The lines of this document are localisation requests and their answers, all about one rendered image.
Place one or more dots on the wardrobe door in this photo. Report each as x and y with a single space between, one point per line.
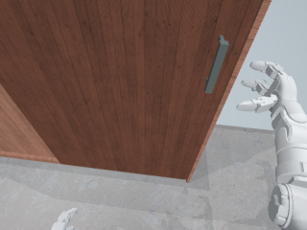
118 85
16 132

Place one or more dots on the right robot forearm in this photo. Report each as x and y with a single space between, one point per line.
289 123

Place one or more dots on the left robot hand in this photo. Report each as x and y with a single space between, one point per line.
64 220

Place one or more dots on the right robot hand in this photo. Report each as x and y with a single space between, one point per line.
283 88

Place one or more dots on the handle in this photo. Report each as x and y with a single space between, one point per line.
216 65

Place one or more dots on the robot right upper arm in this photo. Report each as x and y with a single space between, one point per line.
288 207

